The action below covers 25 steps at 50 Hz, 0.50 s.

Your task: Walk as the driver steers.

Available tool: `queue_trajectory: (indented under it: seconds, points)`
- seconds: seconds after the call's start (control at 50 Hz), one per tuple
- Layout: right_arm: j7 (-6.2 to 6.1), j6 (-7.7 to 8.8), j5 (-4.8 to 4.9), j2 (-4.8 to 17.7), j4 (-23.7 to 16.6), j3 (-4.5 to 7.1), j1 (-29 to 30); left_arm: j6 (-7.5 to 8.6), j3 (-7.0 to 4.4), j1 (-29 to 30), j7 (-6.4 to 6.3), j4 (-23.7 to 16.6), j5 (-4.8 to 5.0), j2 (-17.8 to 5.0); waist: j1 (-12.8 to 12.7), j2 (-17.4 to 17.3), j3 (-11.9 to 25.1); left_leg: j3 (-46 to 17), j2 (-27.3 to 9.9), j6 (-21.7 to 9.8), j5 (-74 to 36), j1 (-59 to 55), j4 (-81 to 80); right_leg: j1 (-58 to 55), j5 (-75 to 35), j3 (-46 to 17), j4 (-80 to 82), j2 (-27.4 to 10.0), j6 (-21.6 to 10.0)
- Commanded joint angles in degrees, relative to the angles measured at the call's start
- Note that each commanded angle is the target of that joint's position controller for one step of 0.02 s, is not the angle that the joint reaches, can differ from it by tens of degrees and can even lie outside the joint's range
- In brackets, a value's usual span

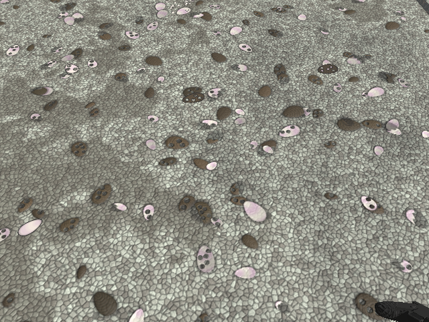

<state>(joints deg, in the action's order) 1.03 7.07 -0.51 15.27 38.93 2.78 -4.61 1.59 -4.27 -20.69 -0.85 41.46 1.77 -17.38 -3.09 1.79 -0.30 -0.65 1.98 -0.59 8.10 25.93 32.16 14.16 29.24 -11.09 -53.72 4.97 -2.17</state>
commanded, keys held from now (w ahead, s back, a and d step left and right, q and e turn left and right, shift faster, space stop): w+e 0.06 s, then w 0.94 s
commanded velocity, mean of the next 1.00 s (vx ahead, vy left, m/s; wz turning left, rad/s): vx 0.50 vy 0.00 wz -0.17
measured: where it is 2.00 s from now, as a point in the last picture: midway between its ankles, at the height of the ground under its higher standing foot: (269, 183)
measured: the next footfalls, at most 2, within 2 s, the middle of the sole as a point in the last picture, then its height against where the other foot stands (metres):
right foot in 0.44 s outside the picture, level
left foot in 0.96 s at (226, 253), level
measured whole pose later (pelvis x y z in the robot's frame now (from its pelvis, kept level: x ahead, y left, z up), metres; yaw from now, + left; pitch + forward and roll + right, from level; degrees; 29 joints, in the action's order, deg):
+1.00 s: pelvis +0.53 -0.06 +0.00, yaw -8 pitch +2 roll -1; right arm 2.7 5.2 0.3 15.3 43.7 1.8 -2.2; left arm 2.3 -3.8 -22.2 -0.5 49.6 0.5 -17.1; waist -3.2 -0.1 -1.3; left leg 1.8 -0.6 -2.8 6.5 28.9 31.9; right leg 1.7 27.5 0.7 -33.8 -0.6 -0.2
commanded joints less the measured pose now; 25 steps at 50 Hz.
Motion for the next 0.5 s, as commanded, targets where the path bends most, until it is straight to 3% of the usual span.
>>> queue_trajectory:
  seconds: [0.02, 0.04, 0.06, 0.1, 0.18, 0.28, 0.34, 0.38, 0.4, 0.42, 0.44, 0.46, 0.48, 0.5]
  points:
    - [-0.66, -0.78, 0.45, 7.98, -0.85, 2.89, -12.07, 0.92, -1.18, 2.28, 0.07, -6.2, 0.02, -8.1, 7.6, -8.75, 5.58, -31.59, -22.5, -10.31, 21.41, -32.22, -15.82, 32.16, -3.91, 2.44, -22.04, -6.22, 1.38]
    - [-0.69, -1.11, 0.03, 7.05, -0.63, 2.44, -9.63, 0.81, -1.29, 4.52, 0.17, -6.82, -0.63, -7.38, 6.38, -6.57, 2.24, -25.15, -19.94, -9.42, 14.42, -25.77, -17.07, 30.36, -7.33, 3.12, -19.65, -7.86, 1.4]
    - [-0.79, -1.1, -0.21, 5.78, -0.26, 1.97, -8.29, 0.59, -1.5, 5.14, 0.41, -7.05, -0.66, -6.63, 5.17, -7.29, 0.44, -20.1, -17.93, -8.84, 8.83, -21.75, -18.4, 28.29, -9.52, 3.09, -17.26, -9.49, 1.32]
    - [-0.57, -0.58, -0.17, 5.32, 0.97, 1.83, -8.45, 0.14, -0.96, 4.13, 0.78, -6.83, -0.26, -3.75, 4.1, -8.67, -0.12, -14.1, -15.69, -9.33, 3.34, -17.51, -20.95, 24.66, -11.49, 4.3, -14.39, -10.14, 1.33]
    - [-0.28, -0.06, 0.27, 7.84, 3.68, 2.57, -10.21, 0.32, -0.01, 7.86, 0.83, -7.79, -0.93, -1.57, 4.11, -5.92, -0.89, -8.19, -16.27, -11.82, -5.91, -19.02, -23.52, 26.99, -17.87, 4.35, -3.71, -10.24, 2.17]
    - [-0.49, -1.24, 1.51, 10.13, 6.26, 2.74, -12.86, 1.81, 1.19, 16.91, 2.41, -9.35, -1.0, -0.01, 7.07, -5.49, -2.26, -1.2, -14.41, -10.19, -9.56, -20.29, -23.57, 22.17, -28.98, 9.85, 13.65, -9.83, 2.16]
    - [-0.41, -2.16, 2.05, 11.35, 8.29, 2.9, -16.13, 2.11, 1.15, 21.05, 3.06, -10.96, -0.47, -0.69, 8.14, -6.16, -3.44, -1.51, -16.48, -9.67, -10.42, -24.04, -22.43, 20.94, -26.81, 11.05, 18.82, -8.78, 1.07]
    - [-0.52, -2.87, 2.46, 12.13, 9.27, 3.08, -16.54, 2.27, 0.77, 21.33, 3.34, -11.51, -0.52, -1.83, 7.06, -7.15, -3.39, -1.62, -17.91, -8.87, -15.25, -27.03, -20.04, 19.01, -22.96, 11.73, 21.6, -7.79, -0.62]
    - [-0.67, -3.19, 2.6, 12.71, 9.52, 3.17, -15.99, 2.34, 0.24, 19.03, 3.32, -11.04, -0.74, -2.86, 5.13, -7.65, -1.97, -0.83, -17.76, -8.16, -22.68, -27.7, -16.81, 14.68, -21.83, 12.73, 23.28, -6.49, -1.71]
    - [-0.85, -3.48, 2.82, 12.74, 9.69, 3.05, -15.09, 2.37, -0.74, 13.09, 3.12, -9.26, -1.13, -4.38, 1.34, -7.23, 1.69, 1.62, -16.05, -6.85, -31.68, -26.72, -9.64, 5.41, -23.58, 14.35, 26.04, -4.68, -3.2]
    - [-1.09, -3.47, 2.4, 11.18, 9.66, 2.36, -15.5, 2.18, -2.26, 4.29, 2.59, -6.47, -1.37, -7.29, -2.55, -6.1, 7.52, 4.13, -13.3, -4.99, -32.83, -21.48, 1.27, -8.46, -25.14, 13.73, 25.62, -4.75, -4.9]
    - [-1.17, -3.07, 0.17, 7.32, 7.75, 0.71, -15.49, 1.65, -3.56, -6.29, 1.55, -4.78, -1.81, -12.36, -5.91, 3.32, 16.3, 6.21, -9.66, -2.4, -11.71, -7.56, 21.38, -26.29, -28.84, -1.95, 23.58, -17.84, -8.99]
    - [-0.61, -1.8, 0.65, 2.47, 6.95, -0.83, -21.17, 1.73, -3.45, -5.64, 1.88, -4.61, -1.84, -15.01, -1.23, 15.72, 22.5, 0.43, -0.49, -0.15, 25.24, 11.15, 37.19, -37.69, -16.94, -28.29, 32.26, -28.11, -17.55]
    - [-0.23, -0.98, 2.2, 8.94, 7.37, 0.78, -16.36, 1.97, -2.16, -4.46, 2.09, -4.84, -1.41, -9.44, -3.5, 8.1, 18.0, -4.7, -3.74, -0.71, 24.54, 17.4, 42.33, -34.01, -11.18, -27.0, 35.16, -26.38, -15.61]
